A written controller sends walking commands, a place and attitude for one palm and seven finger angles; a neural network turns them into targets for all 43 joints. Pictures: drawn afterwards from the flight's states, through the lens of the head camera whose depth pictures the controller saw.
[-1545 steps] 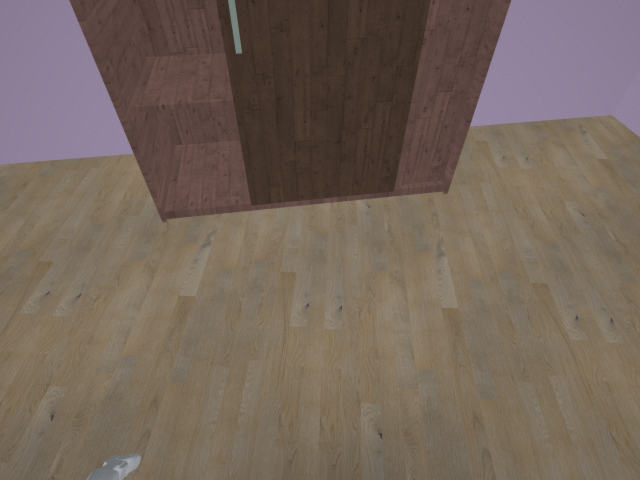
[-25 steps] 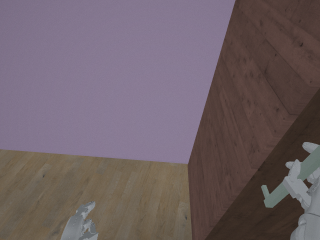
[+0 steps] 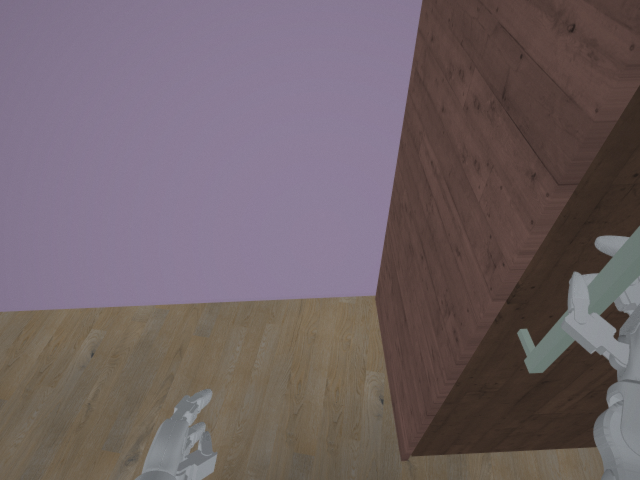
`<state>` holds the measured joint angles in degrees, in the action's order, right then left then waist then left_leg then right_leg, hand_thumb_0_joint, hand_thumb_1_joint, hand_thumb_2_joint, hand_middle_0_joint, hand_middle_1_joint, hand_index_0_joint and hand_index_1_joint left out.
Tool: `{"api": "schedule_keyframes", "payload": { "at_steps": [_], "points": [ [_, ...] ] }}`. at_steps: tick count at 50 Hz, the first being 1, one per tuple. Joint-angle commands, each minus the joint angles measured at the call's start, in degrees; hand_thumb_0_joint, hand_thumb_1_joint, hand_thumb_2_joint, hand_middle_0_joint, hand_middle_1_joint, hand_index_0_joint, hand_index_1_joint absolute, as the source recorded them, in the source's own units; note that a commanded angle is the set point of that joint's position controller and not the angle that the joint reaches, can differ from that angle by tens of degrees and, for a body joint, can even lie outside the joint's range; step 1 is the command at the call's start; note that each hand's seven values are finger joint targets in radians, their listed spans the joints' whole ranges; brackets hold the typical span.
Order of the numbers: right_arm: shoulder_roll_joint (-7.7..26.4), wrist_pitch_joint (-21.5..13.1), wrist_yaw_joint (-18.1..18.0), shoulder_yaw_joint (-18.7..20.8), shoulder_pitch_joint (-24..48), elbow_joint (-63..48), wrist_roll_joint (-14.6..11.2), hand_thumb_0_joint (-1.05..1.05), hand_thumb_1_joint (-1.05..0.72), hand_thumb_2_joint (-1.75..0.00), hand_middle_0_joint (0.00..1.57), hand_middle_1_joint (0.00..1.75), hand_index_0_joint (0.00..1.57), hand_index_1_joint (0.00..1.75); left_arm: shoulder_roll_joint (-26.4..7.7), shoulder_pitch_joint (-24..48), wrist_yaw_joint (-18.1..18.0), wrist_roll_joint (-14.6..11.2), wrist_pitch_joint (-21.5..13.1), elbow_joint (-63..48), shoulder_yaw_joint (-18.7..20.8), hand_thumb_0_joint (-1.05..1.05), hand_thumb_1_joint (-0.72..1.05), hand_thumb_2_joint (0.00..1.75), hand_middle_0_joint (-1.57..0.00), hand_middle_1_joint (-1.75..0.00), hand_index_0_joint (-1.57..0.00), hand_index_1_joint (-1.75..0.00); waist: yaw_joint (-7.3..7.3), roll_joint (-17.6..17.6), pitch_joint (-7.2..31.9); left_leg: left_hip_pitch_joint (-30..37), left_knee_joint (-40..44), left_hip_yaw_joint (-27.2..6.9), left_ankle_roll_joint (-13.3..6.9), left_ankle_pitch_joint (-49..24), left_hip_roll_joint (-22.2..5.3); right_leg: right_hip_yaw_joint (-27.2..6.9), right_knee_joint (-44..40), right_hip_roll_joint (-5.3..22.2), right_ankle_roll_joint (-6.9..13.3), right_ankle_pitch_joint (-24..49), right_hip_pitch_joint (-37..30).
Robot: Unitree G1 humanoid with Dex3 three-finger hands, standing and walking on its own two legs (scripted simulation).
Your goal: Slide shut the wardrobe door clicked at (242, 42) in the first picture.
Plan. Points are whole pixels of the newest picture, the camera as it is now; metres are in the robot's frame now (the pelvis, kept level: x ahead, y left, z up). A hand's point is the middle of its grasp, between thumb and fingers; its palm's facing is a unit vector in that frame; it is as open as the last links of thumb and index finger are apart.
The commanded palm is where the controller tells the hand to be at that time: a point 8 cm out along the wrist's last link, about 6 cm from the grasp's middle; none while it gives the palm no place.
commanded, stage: loosen the grip on the handle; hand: right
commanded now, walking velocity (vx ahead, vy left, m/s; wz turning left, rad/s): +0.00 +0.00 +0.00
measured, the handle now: (584, 286) +0.28 -0.29 +0.13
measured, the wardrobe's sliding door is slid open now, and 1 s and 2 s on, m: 0.00 0.00 0.00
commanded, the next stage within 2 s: slip the hand off the handle in 0.48 s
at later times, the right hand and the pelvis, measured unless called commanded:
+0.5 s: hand (573, 309) +0.25 -0.26 +0.14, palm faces +0.59 +0.77 -0.23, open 14.3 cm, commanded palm +0.19 -0.29 +0.14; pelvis +0.03 +0.06 -0.01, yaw -2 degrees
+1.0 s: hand out of the picture +0.23 -0.32 +0.14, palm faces +0.62 +0.76 -0.20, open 14.7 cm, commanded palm +0.19 -0.34 +0.14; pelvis +0.02 +0.05 -0.02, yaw -3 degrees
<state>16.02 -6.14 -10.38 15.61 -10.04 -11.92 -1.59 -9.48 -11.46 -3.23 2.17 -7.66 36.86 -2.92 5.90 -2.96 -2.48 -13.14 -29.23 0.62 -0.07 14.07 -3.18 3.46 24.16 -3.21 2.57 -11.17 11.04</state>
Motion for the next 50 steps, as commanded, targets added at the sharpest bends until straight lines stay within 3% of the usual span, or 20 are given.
{"api": "schedule_keyframes", "payload": {
  "at_steps": [1,3,4,6,7,9,11,14,15,16,18,20,23,27,29,35,39,42,44,50],
  "points": [
    [0.18,1.1,0.5,2.27,15.34,-14.94,-5.98,0.0,-0.17,-0.55,0.45,1.4,0.45,1.4,-9.3,7.74,-1.19,0.23,-5.63,-3.74,3.25,0.0,0.9,0.9,-0.2,-0.3,-0.2,-0.3,-2.26,16.59,16.31,-1.64,0.95,2.58,-1.63,-2.04,4.63,-6.74,-2.94,5.47,-5.48,5.8,-10.38],
    [6.14,2.33,-0.5,4.02,15.3,-11.16,-1.49,0.0,0.07,-0.43,0.45,1.4,0.45,1.4,-9.42,8.82,-1.26,1.05,-5.41,-3.25,2.4,0.0,0.9,0.9,-0.2,-0.3,-0.2,-0.3,-2.79,18.27,8.64,-0.01,3.11,2.81,-2.06,-1.39,4.45,-6.58,-4.09,3.57,-3.86,-7.77,-0.79],
    [8.18,3.27,-0.99,4.39,14.04,-7.39,1.63,0.0,0.19,-0.37,0.45,1.4,0.45,1.4,-9.14,8.76,-1.28,1.16,-5.14,-3.05,2.03,0.0,0.9,0.9,-0.2,-0.3,-0.2,-0.3,-2.92,15.69,5.41,0.13,3.37,3.02,-2.04,1.23,4.36,-7.1,-5.66,3.55,-3.54,-11.95,2.65],
    [10.02,4.06,-1.53,4.29,16.31,-9.2,4.66,0.0,0.43,-0.26,0.44,1.38,0.44,1.38,-8.97,10.51,-1.85,1.55,-5.03,-4.7,2.06,0.0,0.9,0.9,-0.2,-0.3,-0.2,-0.3,-2.8,9.76,5.23,0.99,4.43,2.68,-1.87,4.14,4.31,-6.6,-5.78,3.57,-2.67,-12.7,3.77],
    [7.88,3.9,-1.4,2.64,17.34,-8.66,4.33,0.0,0.55,-0.2,0.42,1.37,0.42,1.37,-8.57,10.66,-2.09,1.59,-5.26,-4.82,1.9,0.0,0.9,0.9,-0.2,-0.3,-0.2,-0.3,-2.91,6.37,5.47,0.78,5.21,2.54,-1.49,5.68,4.21,-6.01,-5.18,3.24,-2.21,-12.6,3.17],
    [6.29,2.16,0.18,3.24,17.77,-6.55,0.82,0.0,0.55,-0.2,0.4,1.33,0.4,1.33,-8.56,10.64,-2.52,1.25,-5.84,-4.03,2.22,0.0,0.9,0.9,-0.2,-0.3,-0.2,-0.3,-2.81,1.05,4.01,-0.1,7.53,1.98,-0.79,9.39,4.02,-5.08,-3.31,3.02,-1.85,-13.01,2.69],
    [7.88,-0.4,2.64,6.8,16.57,-3.13,-3.56,0.0,0.55,-0.2,0.37,1.3,0.37,1.3,-8.8,10.57,-3.04,0.88,-6.47,-2.82,2.9,0.0,0.9,0.9,-0.2,-0.3,-0.2,-0.3,-2.14,-4.91,3.18,-0.82,10.87,0.25,0.15,15.24,3.1,-3.16,-0.31,2.49,-1.52,-11.66,2.67],
    [11.62,-3.72,5.14,9.27,20.13,-1.83,-5.09,0.0,0.55,-0.2,0.33,1.25,0.33,1.25,-8.93,10.49,-3.32,0.93,-7.32,-1.76,3.5,0.0,0.9,0.9,-0.2,-0.3,-0.2,-0.3,-1.8,0.51,4.54,-2.27,11.81,-2.28,0.41,17.53,1.89,-2.14,2.34,1.85,-1.36,-9.83,2.11],
    [15.27,-4.42,5.16,11.72,21.87,-4.19,-4.87,0.0,0.55,-0.2,0.32,1.23,0.32,1.23,-8.91,10.32,-3.31,0.89,-7.35,-1.62,3.66,0.0,0.9,0.9,-0.2,-0.3,-0.2,-0.3,-1.42,4.67,6.96,-1.02,11.79,-3.27,0.22,15.72,1.64,-1.82,2.6,1.77,-1.37,-8.2,1.69],
    [15.69,-4.01,5.1,11.76,20.73,-3.07,-4.34,0.0,0.55,-0.2,0.3,1.22,0.3,1.22,-8.7,10.5,-3.22,0.69,-7.31,-1.88,3.49,0.0,0.9,0.9,-0.2,-0.3,-0.2,-0.3,-0.97,8.7,6.9,-0.55,11.24,-3.55,-0.14,13.97,1.32,-1.78,2.8,1.66,-1.39,-6.93,2.08],
    [15.68,-3.44,4.93,11.84,19.02,-2.67,-3.86,0.0,0.55,-0.2,0.28,1.18,0.28,1.18,-9.04,9.38,-3.02,0.51,-7.17,-1.98,3.51,0.0,0.9,0.9,-0.2,-0.3,-0.2,-0.3,-1.43,11.3,7.46,-0.18,9.3,-2.5,-0.49,7.55,1.71,-2.25,3.29,1.52,-1.2,-2.43,1.87],
    [17.35,-2.62,5.12,14.83,14.92,-2.07,-4.92,0.0,0.55,-0.2,0.25,1.15,0.25,1.15,-9.68,7.93,-2.9,0.43,-6.81,-1.87,4.03,0.0,0.9,0.9,-0.2,-0.3,-0.2,-0.3,-1.41,8.54,9.96,1.85,6.98,-2.39,0.03,-2.14,1.72,-2.16,4.76,1.57,-1.07,3.39,2.34],
    [15.84,-3.08,6.63,16.27,8.62,-5.65,-7.4,0.0,0.55,-0.2,0.25,1.15,0.25,1.15,-9.97,6.58,-2.54,-0.15,-6.36,-2.84,4.66,0.0,0.9,0.9,-0.2,-0.3,-0.2,-0.3,-1.1,4.46,14.84,4.62,1.57,-1.13,1.4,-20.39,1.66,-2.32,6.58,1.68,-0.86,11.1,1.92],
    [14.46,-4.79,8.49,17.87,2.47,-6.45,-10.54,0.0,0.55,-0.2,0.25,1.15,0.25,1.15,-10.42,5.15,-2.06,-1.0,-5.92,-3.32,5.53,0.0,0.9,0.9,-0.2,-0.3,-0.2,-0.3,-1.2,0.47,15.07,3.98,-1.58,-0.64,2.58,-29.81,1.53,-2.66,8.55,1.72,-0.96,13.2,4.12],
    [13.35,-5.73,8.94,16.45,4.87,-8.48,-11.09,0.0,0.55,-0.2,0.25,1.15,0.25,1.15,-10.44,5.19,-2.09,-1.2,-5.95,-3.55,5.68,0.0,0.9,0.9,-0.2,-0.3,-0.2,-0.3,-1.99,1.4,14.76,2.37,-2.12,-0.53,2.42,-28.68,1.55,-2.65,9.18,1.61,-0.9,12.87,4.23],
    [20.2,-5.08,9.02,22.86,4.97,-4.47,-10.55,0.0,0.55,-0.2,0.25,1.15,0.25,1.15,-10.57,4.47,-2.91,-1.26,-4.77,-3.21,6.02,0.0,0.9,0.9,-0.2,-0.3,-0.2,-0.3,-1.25,3.61,15.01,0.81,-2.34,-1.48,1.99,-23.53,1.37,-2.6,10.22,1.66,-0.75,10.68,6.71],
    [21.13,-5.28,10.2,23.43,7.64,-3.85,-11.31,0.0,0.55,-0.2,0.25,1.15,0.25,1.15,-10.18,5.05,-3.54,-1.76,-4.49,-3.54,5.78,0.0,0.9,0.9,-0.2,-0.3,-0.2,-0.3,-1.4,6.66,15.41,-0.6,-2.28,-0.91,1.16,-19.25,2.08,-2.82,10.07,1.76,-0.69,10.19,5.65],
    [22.08,-5.12,11.86,24.03,8.69,0.65,-12.03,0.0,0.55,-0.2,0.25,1.15,0.25,1.15,-10.54,4.92,-4.05,-2.05,-4.32,-3.23,5.67,0.0,0.9,0.9,-0.2,-0.3,-0.2,-0.3,-1.9,3.67,13.09,-2.15,-1.78,-1.05,1.37,-16.2,2.12,-3.15,9.89,1.9,-0.53,7.77,7.41],
    [22.36,-4.91,12.99,23.32,11.28,2.41,-12.18,0.0,0.55,-0.2,0.25,1.15,0.25,1.15,-10.64,5.0,-4.46,-2.33,-4.38,-3.12,5.56,0.0,0.9,0.9,-0.2,-0.3,-0.2,-0.3,-2.19,6.21,12.06,-3.74,-1.32,-0.79,0.74,-11.94,2.42,-3.39,9.51,1.9,-0.7,6.03,7.3],
    [24.38,-4.46,14.5,22.33,18.39,6.57,-11.98,0.0,0.55,-0.2,0.25,1.15,0.25,1.15,-11.37,5.04,-5.46,-2.61,-4.86,-3.36,5.24,0.0,0.9,0.9,-0.2,-0.3,-0.2,-0.3,-2.7,5.35,12.75,-5.68,-0.59,-0.56,0.16,-3.43,2.53,-4.31,8.91,1.96,-0.78,1.25,7.96]
  ]
}}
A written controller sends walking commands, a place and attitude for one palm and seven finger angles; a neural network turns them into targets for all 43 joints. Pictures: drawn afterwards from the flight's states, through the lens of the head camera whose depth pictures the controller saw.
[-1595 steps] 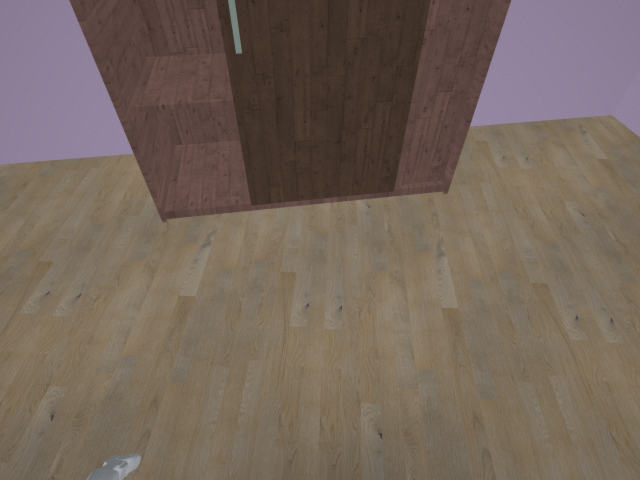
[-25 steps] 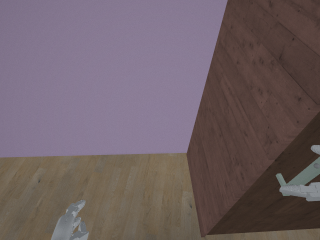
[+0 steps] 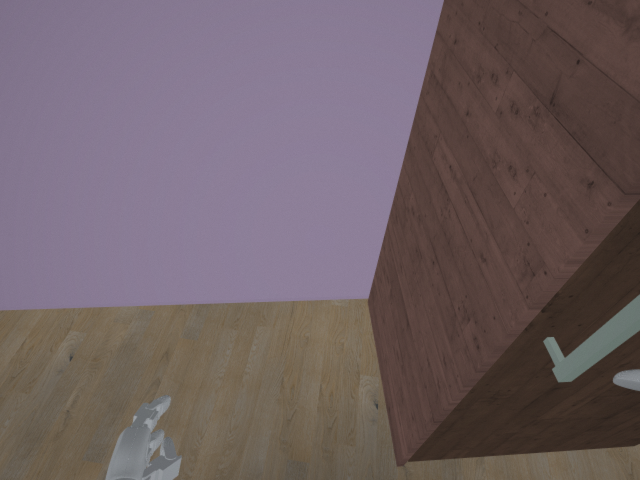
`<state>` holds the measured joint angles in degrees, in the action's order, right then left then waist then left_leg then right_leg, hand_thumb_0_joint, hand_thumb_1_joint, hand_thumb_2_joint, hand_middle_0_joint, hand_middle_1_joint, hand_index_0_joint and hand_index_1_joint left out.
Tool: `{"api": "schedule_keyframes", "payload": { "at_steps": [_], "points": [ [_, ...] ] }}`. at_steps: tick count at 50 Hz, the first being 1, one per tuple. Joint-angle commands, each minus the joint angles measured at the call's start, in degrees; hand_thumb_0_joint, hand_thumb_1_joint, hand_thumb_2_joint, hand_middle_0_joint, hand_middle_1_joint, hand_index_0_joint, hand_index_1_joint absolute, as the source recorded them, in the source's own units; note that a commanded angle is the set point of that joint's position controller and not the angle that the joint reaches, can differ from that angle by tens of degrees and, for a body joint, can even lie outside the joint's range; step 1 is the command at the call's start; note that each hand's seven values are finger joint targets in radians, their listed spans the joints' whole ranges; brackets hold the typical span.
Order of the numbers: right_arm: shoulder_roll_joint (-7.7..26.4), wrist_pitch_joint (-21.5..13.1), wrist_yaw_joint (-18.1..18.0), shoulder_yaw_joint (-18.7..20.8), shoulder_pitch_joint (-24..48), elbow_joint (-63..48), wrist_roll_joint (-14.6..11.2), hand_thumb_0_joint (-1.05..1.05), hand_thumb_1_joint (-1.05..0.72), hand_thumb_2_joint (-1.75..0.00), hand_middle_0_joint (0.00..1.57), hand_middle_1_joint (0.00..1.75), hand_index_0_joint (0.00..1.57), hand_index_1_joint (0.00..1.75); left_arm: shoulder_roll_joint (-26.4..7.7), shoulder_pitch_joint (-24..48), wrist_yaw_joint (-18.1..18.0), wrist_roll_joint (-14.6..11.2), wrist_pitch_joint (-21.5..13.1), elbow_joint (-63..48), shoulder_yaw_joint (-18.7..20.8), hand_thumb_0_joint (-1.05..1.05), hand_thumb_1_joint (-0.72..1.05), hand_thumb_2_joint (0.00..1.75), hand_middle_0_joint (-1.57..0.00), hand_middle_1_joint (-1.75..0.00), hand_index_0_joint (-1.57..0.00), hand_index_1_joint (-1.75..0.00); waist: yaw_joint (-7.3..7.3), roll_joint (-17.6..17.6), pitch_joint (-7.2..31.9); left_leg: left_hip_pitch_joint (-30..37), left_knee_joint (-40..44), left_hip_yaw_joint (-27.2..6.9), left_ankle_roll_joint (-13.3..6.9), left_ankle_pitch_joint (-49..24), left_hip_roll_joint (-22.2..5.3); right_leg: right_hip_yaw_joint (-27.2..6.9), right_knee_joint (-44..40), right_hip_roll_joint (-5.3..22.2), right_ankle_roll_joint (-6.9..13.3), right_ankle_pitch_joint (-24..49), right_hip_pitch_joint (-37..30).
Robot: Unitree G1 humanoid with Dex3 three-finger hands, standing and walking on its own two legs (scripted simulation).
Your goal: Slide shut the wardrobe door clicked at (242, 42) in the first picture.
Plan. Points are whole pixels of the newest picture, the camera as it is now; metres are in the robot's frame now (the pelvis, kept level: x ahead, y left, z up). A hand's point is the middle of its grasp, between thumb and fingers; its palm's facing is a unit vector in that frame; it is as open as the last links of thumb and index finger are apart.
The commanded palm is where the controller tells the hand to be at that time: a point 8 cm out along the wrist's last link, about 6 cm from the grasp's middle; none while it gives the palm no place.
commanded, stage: slip the hand off the handle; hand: right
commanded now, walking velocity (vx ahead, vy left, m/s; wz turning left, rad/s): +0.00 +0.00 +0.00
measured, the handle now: (629, 296) +0.28 -0.33 +0.15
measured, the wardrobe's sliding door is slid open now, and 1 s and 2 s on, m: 0.00 0.00 0.00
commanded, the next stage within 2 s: draw the hand back to the body in 0.86 s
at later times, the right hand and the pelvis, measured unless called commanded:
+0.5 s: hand out of the picture +0.18 -0.38 +0.15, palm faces +0.58 +0.78 -0.22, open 14.7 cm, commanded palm +0.13 -0.40 +0.16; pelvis -0.01 -0.03 +0.00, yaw +1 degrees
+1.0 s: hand out of the picture +0.11 -0.36 +0.16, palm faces +0.59 +0.77 -0.25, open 14.7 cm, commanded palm +0.06 -0.40 +0.16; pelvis -0.02 -0.02 -0.01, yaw -1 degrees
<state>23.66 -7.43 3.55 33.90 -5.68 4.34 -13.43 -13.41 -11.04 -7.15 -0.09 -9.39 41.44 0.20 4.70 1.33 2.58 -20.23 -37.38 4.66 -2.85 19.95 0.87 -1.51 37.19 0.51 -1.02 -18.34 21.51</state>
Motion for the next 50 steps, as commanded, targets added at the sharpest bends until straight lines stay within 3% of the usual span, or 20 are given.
{"api": "schedule_keyframes", "payload": {
  "at_steps": [1,4,5,8,11,14,15,18,20,21,26,29,30,31,36,42,44,46,49,50],
  "points": [
    [17.16,-3.35,0.48,4.03,15.55,-9.35,0.21,0.0,0.55,-0.2,0.25,1.15,0.25,1.15,-7.47,4.82,-1.58,-0.45,-3.23,-7.89,2.0,0.0,0.9,0.9,-0.2,-0.3,-0.2,-0.3,-1.58,2.75,8.06,0.81,7.42,-4.48,2.75,-8.46,-1.42,0.57,-4.23,-1.74,2.74,7.99,-2.93],
    [18.43,-4.51,-0.04,4.76,16.41,-8.65,0.79,0.0,0.55,-0.2,0.25,1.15,0.25,1.15,-7.63,5.0,-1.76,-0.28,-3.43,-8.14,1.84,0.0,0.9,0.9,-0.2,-0.3,-0.2,-0.3,-0.84,3.79,9.13,0.86,6.72,-3.99,2.32,-7.06,-1.13,-0.03,-4.68,-1.7,2.72,7.28,-3.12],
    [19.96,-4.89,-0.45,6.11,16.41,-8.58,1.03,0.0,0.55,-0.2,0.25,1.15,0.25,1.15,-7.78,4.61,-1.75,-0.09,-3.38,-8.0,1.95,0.0,0.9,0.9,-0.2,-0.3,-0.2,-0.3,-0.59,2.61,10.32,1.88,6.58,-3.99,2.18,-7.36,-1.08,-0.06,-4.55,-1.54,2.73,7.83,-2.76],
    [20.06,-5.33,-0.75,6.45,15.35,-8.34,1.37,0.0,0.55,-0.2,0.25,1.15,0.25,1.15,-7.83,4.63,-1.62,-0.24,-3.31,-8.38,1.76,0.0,0.9,0.9,-0.2,-0.3,-0.2,-0.3,-0.12,5.45,10.49,1.49,5.57,-3.22,1.88,-7.77,-0.64,-0.28,-5.04,-1.43,2.47,8.18,-3.34],
    [16.03,-4.79,-0.57,4.26,8.87,-11.07,0.73,0.0,0.55,-0.2,0.25,1.15,0.25,1.15,-7.6,5.2,-1.08,-0.49,-3.35,-9.85,1.69,0.0,0.9,0.9,-0.2,-0.3,-0.2,-0.3,0.55,4.46,10.33,2.35,5.27,-2.49,1.66,-8.42,-0.26,-0.63,-5.61,-1.19,2.32,9.23,-3.7],
    [15.9,-4.15,-1.06,5.6,3.62,-14.99,0.01,0.0,0.55,-0.2,0.25,1.15,0.25,1.15,-7.85,5.42,-0.83,-0.47,-3.39,-10.78,1.85,0.0,0.9,0.9,-0.2,-0.3,-0.2,-0.3,1.38,4.3,9.56,2.94,4.94,-1.86,1.46,-9.34,0.1,-1.15,-6.19,-1.0,2.19,10.68,-4.13],
    [15.68,-3.62,-1.27,6.36,0.41,-15.3,-0.46,0.0,0.55,-0.2,0.25,1.15,0.25,1.15,-7.91,5.35,-0.74,-0.34,-3.32,-10.91,1.9,0.0,0.9,0.9,-0.2,-0.3,-0.2,-0.3,1.69,2.41,9.11,3.51,5.35,-1.89,1.51,-9.16,0.07,-0.95,-6.07,-0.92,2.29,10.48,-3.24],
    [15.43,-3.09,-1.8,8.27,-3.46,-18.03,-1.5,0.0,0.55,-0.2,0.25,1.15,0.25,1.15,-7.72,6.02,-0.57,-0.46,-3.28,-11.26,1.93,0.0,0.9,0.9,-0.2,-0.3,-0.2,-0.3,1.74,2.15,6.65,2.33,5.64,-1.59,1.61,-8.05,0.13,-1.15,-6.64,-0.91,2.05,9.48,-2.89],
    [14.48,-3.25,-2.25,7.86,-5.24,-22.55,-1.49,0.0,0.55,-0.2,0.25,1.15,0.25,1.15,-7.48,6.39,-0.42,-0.28,-3.34,-11.44,1.87,0.0,0.9,0.9,-0.2,-0.3,-0.2,-0.3,1.79,3.97,6.76,2.61,5.59,-1.62,1.34,-7.97,0.15,-1.05,-6.5,-0.91,1.94,9.76,-3.32],
    [12.35,-3.43,-2.28,5.58,-4.11,-24.53,-1.36,0.0,0.55,-0.2,0.25,1.15,0.25,1.15,-7.2,6.84,-0.31,-0.28,-3.6,-11.57,1.6,0.0,0.9,0.9,-0.2,-0.3,-0.2,-0.3,0.99,5.17,6.56,1.54,5.35,-1.52,1.41,-8.06,0.15,-1.01,-6.32,-1.03,1.89,9.87,-4.02],
    [10.99,-4.14,-1.96,3.3,-4.21,-27.61,-1.05,0.0,0.55,-0.2,0.25,1.15,0.25,1.15,-7.45,6.42,-0.68,0.05,-4.55,-10.48,1.37,0.0,0.9,0.9,-0.2,-0.3,-0.2,-0.3,-0.45,5.92,3.82,-1.37,4.86,-1.62,1.29,-4.58,0.19,-2.42,-6.5,-1.07,1.59,4.42,-3.24],
    [10.12,-4.15,-0.87,1.99,-6.47,-29.18,-1.19,0.0,0.55,-0.2,0.25,1.15,0.25,1.15,-7.45,6.53,-0.96,0.0,-5.12,-10.59,1.19,0.0,0.9,0.9,-0.2,-0.3,-0.2,-0.3,-0.16,6.46,3.65,-1.34,4.14,-1.48,1.06,-4.54,0.18,-3.33,-6.76,-1.18,1.39,3.27,-3.5],
    [10.84,-3.95,-0.63,2.8,-6.83,-29.99,-1.4,0.0,0.55,-0.2,0.25,1.15,0.25,1.15,-7.6,6.3,-1.11,0.27,-5.22,-10.69,1.3,0.0,0.9,0.9,-0.2,-0.3,-0.2,-0.3,0.0,4.39,4.95,-0.5,4.48,-1.59,1.08,-4.98,0.13,-3.02,-6.33,-1.3,1.58,3.99,-3.36],
    [11.23,-3.64,-0.34,3.2,-7.56,-30.09,-1.42,0.0,0.55,-0.2,0.25,1.15,0.25,1.15,-7.47,6.47,-1.14,0.09,-5.35,-10.77,1.27,0.0,0.9,0.9,-0.2,-0.3,-0.2,-0.3,0.23,4.95,6.01,-0.27,4.39,-1.68,1.16,-4.86,0.01,-2.82,-6.07,-1.38,1.5,4.21,-3.5],
    [10.81,-2.57,0.04,4.97,-11.73,-29.84,-2.81,0.0,0.55,-0.2,0.25,1.15,0.25,1.15,-6.76,7.23,-1.13,-0.32,-5.54,-11.5,0.68,0.0,0.9,0.9,-0.2,-0.3,-0.2,-0.3,1.25,4.18,4.03,-0.19,4.56,-1.08,1.02,-4.51,0.15,-2.89,-6.06,-1.59,1.12,4.02,-2.42],
    [12.16,-3.01,1.15,9.39,-21.91,-30.24,-5.52,0.0,0.55,-0.2,0.25,1.15,0.25,1.15,-6.47,6.77,-0.59,-0.6,-5.81,-12.73,0.77,0.0,0.9,0.9,-0.2,-0.3,-0.2,-0.3,2.89,3.61,4.11,0.78,4.55,-0.82,1.03,-6.56,0.5,-1.9,-4.59,-1.81,0.96,7.28,-1.42],
    [11.08,-4.03,1.74,8.5,-21.8,-31.74,-6.27,0.0,0.55,-0.2,0.25,1.15,0.25,1.15,-6.51,6.85,-0.64,-0.61,-6.21,-13.05,0.78,0.0,0.9,0.9,-0.2,-0.3,-0.2,-0.3,2.45,3.75,3.75,-0.4,4.33,-0.85,1.07,-6.39,0.63,-1.92,-4.03,-1.94,1.07,7.02,-1.71],
    [10.88,-5.17,2.12,7.81,-16.82,-31.1,-6.89,0.0,0.55,-0.2,0.25,1.15,0.25,1.15,-6.67,6.75,-0.93,-0.65,-6.75,-12.09,0.7,0.0,0.9,0.9,-0.2,-0.3,-0.2,-0.3,1.11,3.59,1.38,-2.48,5.27,-1.8,1.29,-3.86,0.3,-1.81,-3.37,-2.0,1.35,4.21,-0.63],
    [12.79,-7.18,2.83,9.75,-15.15,-27.51,-7.48,0.0,0.55,-0.2,0.25,1.15,0.25,1.15,-6.92,5.9,-1.64,-0.73,-7.39,-10.98,1.13,0.0,0.9,0.9,-0.2,-0.3,-0.2,-0.3,0.88,2.97,0.13,-3.95,5.5,-2.52,1.25,0.14,-0.03,-2.31,-3.12,-2.15,1.53,0.06,0.86],
    [14.44,-3.04,7.31,5.25,-18.78,-22.4,-6.88,0.0,0.55,-0.2,0.25,1.15,0.25,1.15,-8.0,4.32,-2.21,-1.74,-7.13,-10.78,0.98,0.0,0.9,0.9,-0.2,-0.3,-0.2,-0.3,-0.25,2.35,1.06,-1.39,7.0,-4.58,1.34,1.28,-0.67,-2.07,-3.79,-1.42,1.86,-1.73,0.64]
  ]
}}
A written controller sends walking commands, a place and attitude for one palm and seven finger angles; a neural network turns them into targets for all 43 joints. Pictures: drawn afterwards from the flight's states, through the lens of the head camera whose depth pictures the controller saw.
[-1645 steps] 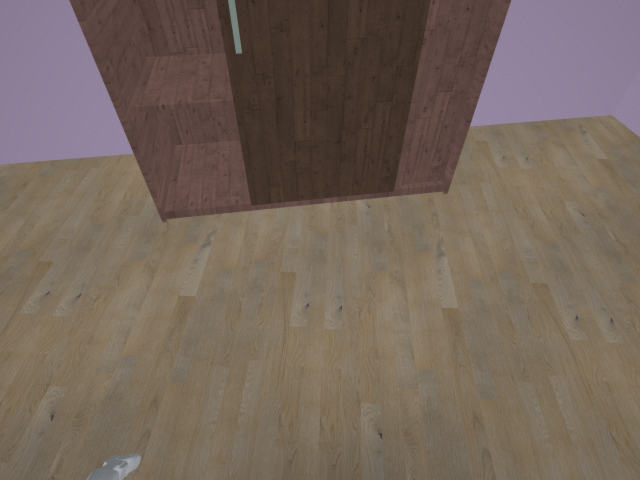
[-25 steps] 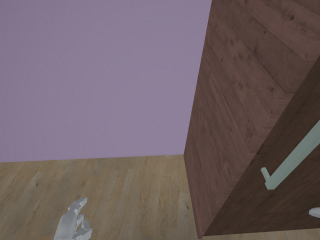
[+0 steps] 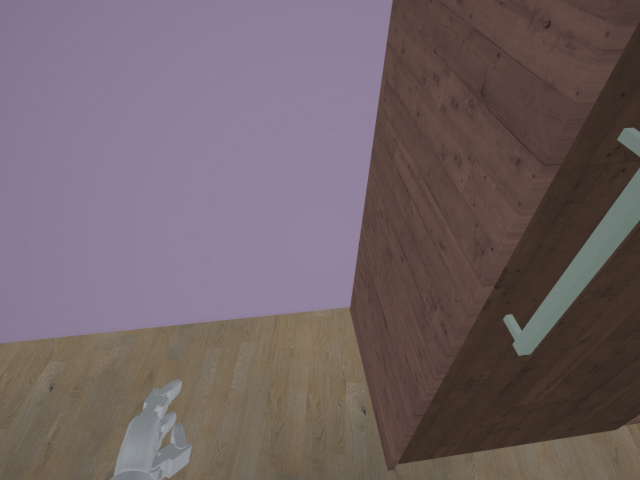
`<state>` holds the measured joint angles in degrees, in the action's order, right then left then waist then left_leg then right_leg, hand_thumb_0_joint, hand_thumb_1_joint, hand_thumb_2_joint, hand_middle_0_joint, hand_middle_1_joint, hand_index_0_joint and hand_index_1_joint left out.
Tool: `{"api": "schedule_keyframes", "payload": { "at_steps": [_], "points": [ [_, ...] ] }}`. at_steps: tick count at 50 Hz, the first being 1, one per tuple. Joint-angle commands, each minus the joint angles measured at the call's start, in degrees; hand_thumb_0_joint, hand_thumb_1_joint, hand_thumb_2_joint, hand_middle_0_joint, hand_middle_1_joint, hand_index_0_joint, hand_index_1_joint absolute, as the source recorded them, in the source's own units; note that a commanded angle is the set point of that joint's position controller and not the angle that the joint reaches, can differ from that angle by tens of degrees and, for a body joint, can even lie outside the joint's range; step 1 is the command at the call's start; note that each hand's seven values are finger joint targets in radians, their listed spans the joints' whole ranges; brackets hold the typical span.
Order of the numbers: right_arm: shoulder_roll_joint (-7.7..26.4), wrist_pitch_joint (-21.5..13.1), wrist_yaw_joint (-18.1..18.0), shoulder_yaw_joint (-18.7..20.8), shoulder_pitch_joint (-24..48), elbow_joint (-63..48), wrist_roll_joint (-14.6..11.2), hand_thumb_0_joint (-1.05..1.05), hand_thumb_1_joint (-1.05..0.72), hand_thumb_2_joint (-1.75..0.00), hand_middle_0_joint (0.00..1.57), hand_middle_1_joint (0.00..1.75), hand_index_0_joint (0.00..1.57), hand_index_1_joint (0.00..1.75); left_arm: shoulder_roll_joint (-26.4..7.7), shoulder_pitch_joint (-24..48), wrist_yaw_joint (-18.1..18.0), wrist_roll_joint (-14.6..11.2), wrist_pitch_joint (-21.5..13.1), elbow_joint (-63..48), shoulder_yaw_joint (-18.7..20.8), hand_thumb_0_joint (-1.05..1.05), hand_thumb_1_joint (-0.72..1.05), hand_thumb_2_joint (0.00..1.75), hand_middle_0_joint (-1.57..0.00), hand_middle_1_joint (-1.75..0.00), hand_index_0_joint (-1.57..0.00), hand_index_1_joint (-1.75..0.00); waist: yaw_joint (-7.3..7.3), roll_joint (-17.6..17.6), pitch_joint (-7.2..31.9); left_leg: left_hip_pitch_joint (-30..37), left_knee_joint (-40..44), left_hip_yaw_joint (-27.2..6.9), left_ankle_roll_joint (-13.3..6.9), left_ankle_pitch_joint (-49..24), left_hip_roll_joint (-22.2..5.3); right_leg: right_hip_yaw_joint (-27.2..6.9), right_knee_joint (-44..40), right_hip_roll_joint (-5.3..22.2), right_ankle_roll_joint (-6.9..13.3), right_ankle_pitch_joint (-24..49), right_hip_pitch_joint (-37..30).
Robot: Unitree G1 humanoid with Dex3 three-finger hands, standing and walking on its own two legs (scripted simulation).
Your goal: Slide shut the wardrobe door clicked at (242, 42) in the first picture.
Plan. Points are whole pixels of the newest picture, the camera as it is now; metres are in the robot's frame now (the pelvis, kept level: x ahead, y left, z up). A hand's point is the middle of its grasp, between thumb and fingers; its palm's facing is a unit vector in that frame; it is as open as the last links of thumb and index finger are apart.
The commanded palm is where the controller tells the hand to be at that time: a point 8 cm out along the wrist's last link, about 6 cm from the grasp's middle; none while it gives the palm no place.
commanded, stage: draw the hand back to the body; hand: right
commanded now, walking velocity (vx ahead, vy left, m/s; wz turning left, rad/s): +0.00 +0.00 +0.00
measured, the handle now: (567, 263) +0.30 -0.30 +0.15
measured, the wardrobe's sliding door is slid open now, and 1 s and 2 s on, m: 0.00 0.00 0.00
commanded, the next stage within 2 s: step back with the hand held close in 1.56 s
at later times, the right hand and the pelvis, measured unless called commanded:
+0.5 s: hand out of the picture +0.17 -0.30 +0.17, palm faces +0.09 +0.99 -0.13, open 14.5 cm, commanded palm +0.12 -0.34 +0.18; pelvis +0.01 +0.00 +0.01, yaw +2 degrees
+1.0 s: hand (616, 314) +0.22 -0.29 +0.18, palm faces +0.47 +0.80 -0.38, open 10.6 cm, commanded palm +0.16 -0.32 +0.19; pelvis +0.02 -0.02 +0.03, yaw +3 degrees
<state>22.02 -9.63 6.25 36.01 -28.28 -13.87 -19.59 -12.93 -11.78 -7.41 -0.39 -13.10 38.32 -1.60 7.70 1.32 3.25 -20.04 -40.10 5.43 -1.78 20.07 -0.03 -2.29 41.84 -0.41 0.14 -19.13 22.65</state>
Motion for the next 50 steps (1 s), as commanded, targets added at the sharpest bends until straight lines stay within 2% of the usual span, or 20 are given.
{"api": "schedule_keyframes", "payload": {
  "at_steps": [1,2,5,11,15,18,22,24,25,26,27,28,29,31,35,39,41,45,48,50],
  "points": [
    [17.69,0.74,6.64,3.77,9.28,-8.93,-1.43,0.0,0.55,-0.2,0.25,1.15,0.25,1.15,-8.3,6.63,-2.4,-2.47,-3.55,-8.86,2.75,0.0,0.9,0.9,-0.2,-0.3,-0.2,-0.3,-3.11,4.65,1.77,-1.11,10.49,-6.07,0.42,1.82,-0.06,-1.11,-8.29,-0.75,0.92,-1.01,-1.28],
    [20.13,1.89,7.27,4.85,13.16,-9.66,-1.45,0.0,0.55,-0.2,0.25,1.15,0.25,1.15,-8.18,7.14,-3.12,-2.42,-3.61,-8.74,2.62,0.0,0.9,0.9,-0.2,-0.3,-0.2,-0.3,-3.08,5.45,1.84,-0.58,11.09,-6.56,0.36,2.74,-0.18,-1.2,-8.18,-0.89,1.03,-1.36,-1.54],
    [19.61,4.83,9.54,2.62,16.95,-9.81,-2.71,0.0,0.55,-0.2,0.25,1.15,0.25,1.15,-7.89,8.77,-3.98,-3.06,-4.81,-8.68,2.04,0.0,0.9,0.9,-0.2,-0.3,-0.2,-0.3,-3.8,4.85,0.31,0.59,14.25,-9.08,0.51,6.91,-1.21,-1.7,-7.43,-0.57,1.14,-2.02,-1.92],
    [23.23,8.77,14.83,6.01,8.73,-6.25,-5.18,0.0,0.55,-0.2,0.25,1.15,0.25,1.15,-7.8,8.86,-2.93,-4.13,-6.93,-10.51,1.67,0.0,0.9,0.9,-0.2,-0.3,-0.2,-0.3,-2.07,2.56,0.89,5.42,15.64,-11.1,0.77,3.47,-2.4,-2.11,-6.93,0.6,0.96,3.5,-2.9],
    [25.05,10.41,19.32,9.83,4.15,-4.04,-8.63,0.0,0.55,-0.2,0.25,1.15,0.25,1.15,-8.58,8.11,-1.74,-5.0,-7.25,-12.91,1.73,0.0,0.9,0.9,-0.2,-0.3,-0.2,-0.3,-1.55,2.14,0.82,7.2,15.15,-11.33,2.02,-5.06,-2.01,-1.94,-7.16,0.77,0.89,6.98,-3.69],
    [23.09,10.81,22.16,9.72,2.8,-5.51,-11.87,0.0,0.55,-0.2,0.25,1.15,0.25,1.15,-8.72,7.01,-0.88,-5.58,-7.85,-14.71,1.29,0.0,0.9,0.9,-0.2,-0.3,-0.2,-0.3,-1.67,2.12,2.39,7.63,13.65,-9.59,2.92,-13.77,-0.72,-1.82,-8.21,0.66,1.07,10.46,-6.89],
    [19.2,10.27,23.42,6.76,4.12,-5.0,-14.12,0.0,0.44,-0.25,0.25,1.09,0.25,1.09,-9.2,5.56,0.05,-5.61,-8.73,-14.59,1.24,0.0,0.9,0.9,-0.2,-0.3,-0.2,-0.3,-2.58,2.4,-0.72,5.51,13.69,-7.58,2.42,-13.72,0.98,-2.12,-9.89,0.56,0.93,10.45,-8.34],
    [18.63,10.5,22.49,4.26,6.69,-7.41,-12.53,0.0,0.37,-0.29,0.24,1.04,0.24,1.04,-9.19,5.35,0.23,-5.4,-9.03,-14.78,1.21,0.0,0.9,0.9,-0.2,-0.3,-0.2,-0.3,-2.98,4.65,-1.85,4.32,13.97,-5.56,1.0,-10.13,2.0,-1.83,-11.61,0.52,0.81,9.29,-9.32],
    [25.05,6.64,7.17,5.34,11.1,-17.09,3.47,0.0,0.33,-0.31,0.24,1.02,0.24,1.02,-7.78,3.21,1.04,-1.52,-7.65,-14.87,2.14,0.0,0.9,0.9,-0.2,-0.3,-0.2,-0.3,-1.89,7.92,-6.33,5.45,18.14,-5.77,0.39,-6.09,2.06,-0.07,-14.4,0.39,-0.19,7.05,-5.16],
    [13.82,5.52,0.88,-1.19,5.46,-14.71,4.21,0.0,0.3,-0.32,0.24,1.0,0.24,1.0,-7.4,3.43,1.02,-0.57,-7.86,-14.45,2.19,0.0,0.9,0.9,-0.2,-0.3,-0.2,-0.3,-4.03,7.05,-9.17,5.06,19.3,-5.03,-0.02,-4.39,1.54,0.16,-15.4,0.13,-0.84,4.44,-5.31],
    [10.28,5.65,-2.28,-2.96,1.42,-11.27,4.88,0.0,0.26,-0.34,0.24,0.98,0.24,0.98,-7.96,2.31,1.08,-0.81,-7.66,-13.44,2.45,0.0,0.9,0.9,-0.2,-0.3,-0.2,-0.3,-4.65,4.29,-10.56,4.71,19.03,-4.15,0.04,-3.81,1.47,-0.05,-16.11,0.52,-1.18,2.82,-5.34],
    [9.23,5.18,-4.63,-4.35,-0.13,-15.16,7.08,0.0,0.22,-0.36,0.24,0.96,0.24,0.96,-7.79,2.91,1.11,-0.97,-7.03,-13.59,2.7,0.0,0.9,0.9,-0.2,-0.3,-0.2,-0.3,-3.91,6.66,-8.8,6.15,18.72,-4.3,-0.03,-4.28,1.22,-0.03,-17.04,1.03,-1.04,2.66,-7.11],
    [11.59,4.07,-6.98,-3.53,1.12,-19.94,8.83,0.0,0.19,-0.37,0.24,0.94,0.24,0.94,-7.87,3.24,1.04,-1.0,-6.66,-13.52,2.84,0.0,0.9,0.9,-0.2,-0.3,-0.2,-0.3,-3.64,8.45,-5.95,7.87,18.65,-4.48,-0.17,-4.8,1.01,-0.13,-17.85,1.22,-0.85,2.5,-8.65],
    [13.58,1.95,-10.59,-3.01,2.87,-25.32,11.48,0.0,0.12,-0.41,0.24,0.89,0.24,0.89,-7.79,3.46,0.83,-0.37,-6.95,-13.11,3.05,0.0,0.9,0.9,-0.2,-0.3,-0.2,-0.3,-3.39,8.37,-1.38,10.83,18.9,-4.55,-0.14,-5.21,0.55,0.33,-18.49,1.32,-0.42,2.72,-10.0],
    [12.69,0.36,-14.78,-4.05,3.52,-25.64,14.73,0.0,-0.03,-0.48,0.23,0.81,0.23,0.81,-7.32,3.69,0.53,0.23,-7.02,-10.97,3.18,0.0,0.9,0.9,-0.2,-0.3,-0.2,-0.3,-3.64,7.25,-0.47,12.63,19.35,-4.01,-0.11,-6.56,0.59,-0.12,-20.24,1.75,-0.17,3.64,-11.59],
    [8.2,0.26,-15.48,-7.04,3.66,-20.08,15.61,0.0,-0.17,-0.55,0.22,0.73,0.22,0.73,-6.6,4.4,0.7,0.08,-5.2,-9.61,3.16,0.0,0.9,0.9,-0.2,-0.3,-0.2,-0.3,-4.04,5.92,-4.27,12.24,19.41,-3.63,0.18,-7.26,0.6,-0.29,-22.45,2.48,-0.48,4.69,-12.44],
    [7.07,0.34,-15.29,-8.1,4.13,-17.0,15.61,0.0,-0.25,-0.58,0.22,0.68,0.22,0.68,-6.58,4.59,0.86,0.0,-4.13,-9.05,3.23,0.0,0.9,0.9,-0.2,-0.3,-0.2,-0.3,-4.23,2.47,-6.01,12.26,19.97,-3.46,0.37,-7.65,0.59,-0.22,-23.08,2.77,-0.41,5.99,-12.42],
    [6.02,0.39,-14.65,-9.42,5.23,-15.24,15.5,0.0,-0.39,-0.65,0.22,0.6,0.22,0.6,-6.61,5.79,1.26,0.07,-2.19,-9.26,3.53,0.0,0.9,0.9,-0.2,-0.3,-0.2,-0.3,-3.67,0.27,-4.97,14.2,20.53,-3.6,0.49,-9.07,0.5,0.19,-24.04,2.74,0.08,8.53,-13.53],
    [7.09,0.06,-14.44,-8.91,5.62,-18.36,15.73,0.0,-0.5,-0.71,0.21,0.53,0.21,0.53,-6.44,6.09,1.7,0.3,-1.48,-9.66,3.61,0.0,0.9,0.9,-0.2,-0.3,-0.2,-0.3,-3.09,3.34,-1.22,16.78,20.02,-3.83,0.44,-13.36,0.38,0.65,-23.66,2.72,-0.1,14.9,-15.88],
    [7.47,0.19,-14.27,-8.82,4.9,-19.02,15.54,0.0,-0.57,-0.74,0.21,0.49,0.21,0.49,-6.35,6.38,1.89,0.45,-0.96,-9.81,3.53,0.0,0.9,0.9,-0.2,-0.3,-0.2,-0.3,-2.91,2.66,-0.95,17.87,20.57,-3.85,0.36,-15.16,0.42,0.95,-23.08,2.57,-0.05,17.26,-15.97]
  ]
}}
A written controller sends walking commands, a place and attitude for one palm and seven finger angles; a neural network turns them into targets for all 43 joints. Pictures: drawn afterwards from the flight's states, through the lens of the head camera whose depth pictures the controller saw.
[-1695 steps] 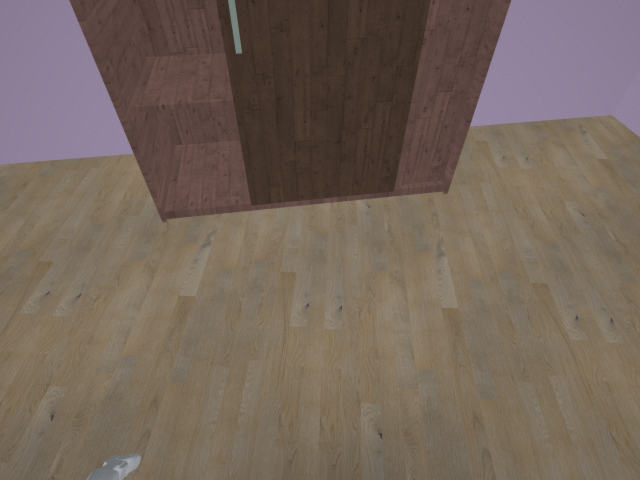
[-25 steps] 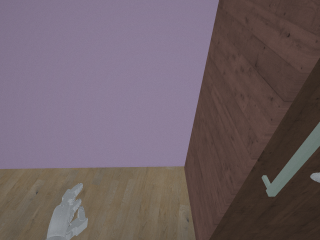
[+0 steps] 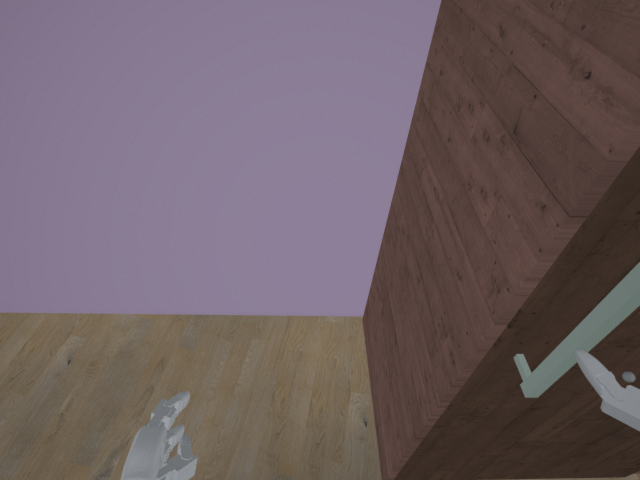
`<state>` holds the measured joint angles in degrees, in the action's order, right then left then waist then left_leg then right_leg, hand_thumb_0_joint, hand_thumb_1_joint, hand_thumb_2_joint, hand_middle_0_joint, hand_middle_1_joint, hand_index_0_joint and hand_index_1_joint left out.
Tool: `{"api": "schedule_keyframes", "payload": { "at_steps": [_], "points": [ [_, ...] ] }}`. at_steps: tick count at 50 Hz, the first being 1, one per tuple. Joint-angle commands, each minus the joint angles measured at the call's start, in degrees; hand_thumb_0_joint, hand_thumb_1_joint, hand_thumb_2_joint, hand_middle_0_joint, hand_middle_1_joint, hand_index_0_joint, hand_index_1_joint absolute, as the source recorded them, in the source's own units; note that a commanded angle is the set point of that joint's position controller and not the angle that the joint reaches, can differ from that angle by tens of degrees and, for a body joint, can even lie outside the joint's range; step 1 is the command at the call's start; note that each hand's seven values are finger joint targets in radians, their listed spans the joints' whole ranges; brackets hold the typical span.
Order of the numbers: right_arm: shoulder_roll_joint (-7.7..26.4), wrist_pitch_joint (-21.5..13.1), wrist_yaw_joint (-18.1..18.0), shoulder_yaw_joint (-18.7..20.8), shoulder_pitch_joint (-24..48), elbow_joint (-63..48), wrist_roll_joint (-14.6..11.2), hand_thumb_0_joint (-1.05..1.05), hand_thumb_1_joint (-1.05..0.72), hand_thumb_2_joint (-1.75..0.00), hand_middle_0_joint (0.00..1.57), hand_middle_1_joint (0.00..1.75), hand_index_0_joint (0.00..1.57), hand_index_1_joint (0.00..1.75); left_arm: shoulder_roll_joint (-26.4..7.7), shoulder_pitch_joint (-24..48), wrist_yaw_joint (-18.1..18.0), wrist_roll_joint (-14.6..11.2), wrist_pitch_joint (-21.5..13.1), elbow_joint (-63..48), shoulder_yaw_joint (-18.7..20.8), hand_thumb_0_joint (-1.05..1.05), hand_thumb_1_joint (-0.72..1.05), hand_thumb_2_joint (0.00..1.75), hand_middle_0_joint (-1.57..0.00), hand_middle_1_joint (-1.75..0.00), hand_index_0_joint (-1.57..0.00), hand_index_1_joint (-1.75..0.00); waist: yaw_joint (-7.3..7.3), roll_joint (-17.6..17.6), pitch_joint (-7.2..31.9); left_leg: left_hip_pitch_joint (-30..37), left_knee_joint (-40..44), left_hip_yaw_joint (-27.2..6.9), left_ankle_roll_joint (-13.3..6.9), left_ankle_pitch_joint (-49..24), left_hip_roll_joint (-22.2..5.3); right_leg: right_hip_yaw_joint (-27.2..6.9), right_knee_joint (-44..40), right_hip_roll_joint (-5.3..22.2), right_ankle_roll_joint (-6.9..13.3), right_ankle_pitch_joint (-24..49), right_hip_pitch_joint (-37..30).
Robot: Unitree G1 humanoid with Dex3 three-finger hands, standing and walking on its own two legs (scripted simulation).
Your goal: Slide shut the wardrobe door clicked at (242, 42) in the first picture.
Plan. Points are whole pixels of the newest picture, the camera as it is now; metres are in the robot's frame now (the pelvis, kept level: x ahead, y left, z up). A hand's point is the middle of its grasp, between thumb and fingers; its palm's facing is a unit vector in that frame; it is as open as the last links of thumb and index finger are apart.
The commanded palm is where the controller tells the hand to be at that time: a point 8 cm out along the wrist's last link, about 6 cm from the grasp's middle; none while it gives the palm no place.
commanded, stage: draw the hand back to the body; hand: right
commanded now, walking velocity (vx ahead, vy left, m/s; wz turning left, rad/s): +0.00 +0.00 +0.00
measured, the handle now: (584, 314) +0.27 -0.30 +0.13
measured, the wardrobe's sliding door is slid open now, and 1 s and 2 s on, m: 0.00 0.00 0.00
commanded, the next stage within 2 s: step back with the hand held close in 0.56 s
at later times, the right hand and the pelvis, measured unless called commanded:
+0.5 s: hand (597, 370) +0.19 -0.25 +0.15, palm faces +0.52 +0.78 -0.35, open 7.8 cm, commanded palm +0.14 -0.28 +0.17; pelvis +0.01 +0.02 +0.00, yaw -1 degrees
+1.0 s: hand (609, 366) +0.19 -0.27 +0.15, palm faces +0.45 +0.77 -0.46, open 7.8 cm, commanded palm +0.13 -0.30 +0.17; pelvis -0.02 +0.00 -0.01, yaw +1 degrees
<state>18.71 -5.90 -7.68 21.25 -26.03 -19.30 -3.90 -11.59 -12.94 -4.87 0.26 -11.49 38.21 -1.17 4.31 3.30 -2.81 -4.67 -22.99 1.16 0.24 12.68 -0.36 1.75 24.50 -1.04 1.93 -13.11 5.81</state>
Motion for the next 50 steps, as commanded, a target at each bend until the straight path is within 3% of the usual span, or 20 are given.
{"api": "schedule_keyframes", "payload": {
  "at_steps": [1,4,6,8,12,15,19,26,30,32,33,34,35,36,37,38,41,43,47,50],
  "points": [
    [10.47,-3.45,-0.21,5.68,2.18,-13.45,-0.22,0.0,-0.61,-0.76,0.21,0.47,0.21,0.47,-7.45,7.55,-0.57,-0.27,-2.36,-9.89,3.08,0.0,0.9,0.9,-0.2,-0.3,-0.2,-0.3,0.37,-0.05,4.73,2.11,3.66,0.43,-1.49,-8.29,0.65,-2.87,-5.65,3.27,-1.81,11.66,0.65],
    [10.98,-3.62,-0.32,5.67,4.09,-15.96,0.11,0.0,-0.72,-0.81,0.21,0.41,0.21,0.41,-7.24,7.58,-0.52,-0.37,-1.98,-10.02,3.08,0.0,0.9,0.9,-0.2,-0.3,-0.2,-0.3,0.12,3.56,4.46,2.03,4.0,0.42,-1.54,-8.61,0.71,-2.61,-5.54,3.05,-2.04,12.03,0.35],
    [10.24,-3.62,-0.41,4.48,5.6,-16.13,0.08,0.0,-0.79,-0.85,0.2,0.36,0.2,0.36,-7.15,7.74,-0.55,-0.32,-1.83,-10.18,3.02,0.0,0.9,0.9,-0.2,-0.3,-0.2,-0.3,-0.32,2.43,3.4,1.19,4.77,0.27,-1.44,-8.0,0.6,-2.32,-5.41,2.86,-1.84,10.56,0.4],
    [9.63,-3.69,-0.44,3.42,7.03,-16.53,0.24,0.0,-0.86,-0.88,0.2,0.32,0.2,0.32,-7.18,7.46,-0.55,-0.38,-1.78,-10.01,3.1,0.0,0.9,0.9,-0.2,-0.3,-0.2,-0.3,-0.53,4.49,3.76,0.87,5.1,0.12,-1.47,-7.59,0.67,-2.18,-5.36,2.68,-1.71,10.19,-0.46],
    [9.66,-3.47,-0.48,3.52,5.82,-14.71,-0.13,0.0,-0.9,-0.9,0.2,0.3,0.2,0.3,-7.36,7.45,-0.59,-0.34,-1.36,-10.11,3.35,0.0,0.9,0.9,-0.2,-0.3,-0.2,-0.3,-0.41,0.3,3.79,0.79,5.47,0.29,-1.31,-7.32,0.84,-2.07,-5.51,2.64,-1.36,9.73,-0.76],
    [9.7,-3.37,-0.29,3.74,5.74,-13.9,-0.23,0.0,-0.9,-0.9,0.2,0.3,0.2,0.3,-7.22,7.39,-0.69,-0.24,-0.9,-9.95,3.4,0.0,0.9,0.9,-0.2,-0.3,-0.2,-0.3,-0.45,-0.04,4.36,1.51,5.92,0.0,-1.31,-8.26,0.62,-1.43,-5.05,2.19,-1.21,10.18,-0.8],
    [9.45,-3.5,-0.17,3.2,6.31,-14.74,-0.15,0.0,-0.9,-0.9,0.2,0.3,0.2,0.3,-7.0,7.78,-0.47,-0.33,-0.87,-10.15,3.25,0.0,0.9,0.9,-0.2,-0.3,-0.2,-0.3,-0.42,2.24,3.96,0.98,5.97,-0.16,-1.18,-9.06,0.6,-1.37,-5.02,2.23,-1.16,11.13,-1.35],
    [9.75,-3.36,-0.03,2.97,7.13,-14.37,-0.33,0.0,-0.9,-0.9,0.2,0.3,0.2,0.3,-6.77,8.31,-0.51,-0.23,-0.79,-10.27,3.09,0.0,0.9,0.9,-0.2,-0.3,-0.2,-0.3,-0.53,-0.21,3.16,0.0,7.2,-0.47,-0.91,-7.6,0.58,-1.17,-4.91,2.13,-0.78,9.51,-1.87],
    [10.03,-3.57,-0.21,2.94,8.0,-15.2,-0.12,0.0,-0.9,-0.9,0.2,0.3,0.2,0.3,-6.81,8.32,-0.49,-0.16,-0.95,-10.07,3.1,0.0,0.9,0.9,-0.2,-0.3,-0.2,-0.3,-0.48,1.86,4.47,1.28,6.9,-0.48,-1.12,-7.73,0.51,-1.21,-5.01,1.72,-0.86,9.74,-2.07],
    [9.79,-3.59,-0.13,3.03,6.67,-14.69,-0.26,0.0,-0.9,-0.9,0.2,0.3,0.2,0.3,-6.74,8.43,-0.53,-0.15,-1.11,-10.13,3.1,0.0,0.9,0.9,-0.2,-0.3,-0.2,-0.3,-0.28,0.7,4.5,0.87,6.88,-0.36,-0.87,-8.33,0.67,-1.15,-5.13,1.91,-0.7,10.27,-2.59],
    [10.15,-3.57,-0.15,3.1,7.3,-15.22,-0.17,0.0,-0.9,-0.9,0.2,0.3,0.2,0.3,-6.74,8.55,-0.52,-0.15,-1.17,-10.19,3.15,0.0,0.9,0.9,-0.2,-0.3,-0.2,-0.3,-0.3,0.78,4.79,0.81,6.86,-0.45,-0.88,-9.11,0.68,-1.01,-4.95,1.82,-0.59,10.83,-3.06],
    [12.89,-3.72,-0.73,5.45,12.09,-15.54,-0.08,0.0,-0.9,-0.9,0.2,0.3,0.2,0.3,-7.04,8.37,-0.72,-0.17,-1.12,-9.57,3.19,0.0,0.9,0.9,-0.2,-0.3,-0.2,-0.3,-0.58,1.04,5.79,0.99,6.99,-0.6,-0.91,-9.24,0.65,-1.02,-4.78,1.66,-0.6,10.82,-3.2],
    [20.47,-5.84,-1.48,11.62,22.6,-20.12,0.87,0.0,-0.9,-0.9,0.2,0.3,0.2,0.3,-6.61,9.32,-0.29,-1.0,0.22,-13.1,1.38,0.0,0.9,0.9,-0.2,-0.3,-0.2,-0.3,-2.56,4.81,-1.88,-4.74,8.26,-5.05,-1.36,-9.93,-1.76,-2.1,-3.42,2.55,-0.44,5.06,3.41],
    [13.07,-5.13,-0.69,6.57,11.21,-13.97,0.81,0.0,-0.9,-0.9,0.2,0.3,0.2,0.3,-6.5,8.62,-0.52,-0.07,1.19,-11.36,2.49,0.0,0.9,0.9,-0.2,-0.3,-0.2,-0.3,-2.91,-2.63,-0.63,-8.22,8.4,-6.51,-1.37,-11.98,-3.75,-2.64,0.27,3.2,-0.17,4.75,3.94],
    [11.25,-4.21,-0.35,4.7,8.01,-12.28,1.32,0.0,-0.9,-0.9,0.2,0.3,0.2,0.3,-6.95,7.85,-0.14,-0.19,2.04,-12.18,3.04,0.0,0.9,0.9,-0.2,-0.3,-0.2,-0.3,-3.09,-6.1,-0.03,-10.06,9.12,-8.1,-1.51,-11.98,-5.37,-2.25,2.33,3.14,-0.22,4.11,3.67],
    [10.1,-3.89,-0.26,3.75,6.21,-11.7,1.52,0.0,-0.9,-0.9,0.2,0.3,0.2,0.3,-6.72,7.35,0.22,-0.42,2.95,-12.77,3.06,0.0,0.9,0.9,-0.2,-0.3,-0.2,-0.3,-3.06,-7.16,2.35,-9.31,8.5,-8.72,-1.89,-13.36,-6.8,-2.01,3.99,2.95,-0.26,4.58,3.37],
    [10.73,-4.27,-1.0,4.42,1.79,-13.41,1.79,0.0,-0.9,-0.9,0.2,0.3,0.2,0.3,-6.89,6.95,0.47,-0.67,4.76,-13.46,3.45,0.0,0.9,0.9,-0.2,-0.3,-0.2,-0.3,-3.25,-5.55,9.38,-6.5,3.86,-9.53,-3.29,-20.66,-9.99,-2.18,6.91,3.6,-0.85,7.33,4.76],
    [12.06,-4.6,-1.75,5.48,1.22,-17.06,2.01,0.0,-0.9,-0.9,0.2,0.3,0.2,0.3,-7.3,6.77,0.28,-0.78,5.63,-14.17,3.71,0.0,0.9,0.9,-0.2,-0.3,-0.2,-0.3,-3.62,-2.64,12.07,-6.41,0.84,-8.33,-3.4,-22.54,-10.04,-2.07,6.98,4.31,-1.1,10.93,4.53],
    [13.85,-4.92,-2.61,8.53,-2.85,-20.06,2.06,0.0,-0.9,-0.9,0.2,0.3,0.2,0.3,-7.65,7.37,-0.27,-0.88,7.01,-15.87,3.87,0.0,0.9,0.9,-0.2,-0.3,-0.2,-0.3,-3.45,-1.4,13.67,-7.13,-4.41,-5.11,-1.84,-21.52,-6.52,-3.92,4.67,7.09,-0.64,19.67,5.14],
    [14.43,-4.84,-2.73,10.07,-4.33,-20.46,1.87,0.0,-0.9,-0.9,0.2,0.3,0.2,0.3,-8.0,7.44,-0.55,-1.03,7.62,-16.72,3.89,0.0,0.9,0.9,-0.2,-0.3,-0.2,-0.3,-3.04,0.48,13.2,-5.51,-8.73,-2.56,-0.52,-16.44,-3.32,-7.44,1.05,9.76,0.13,22.24,9.58]
  ]
}}
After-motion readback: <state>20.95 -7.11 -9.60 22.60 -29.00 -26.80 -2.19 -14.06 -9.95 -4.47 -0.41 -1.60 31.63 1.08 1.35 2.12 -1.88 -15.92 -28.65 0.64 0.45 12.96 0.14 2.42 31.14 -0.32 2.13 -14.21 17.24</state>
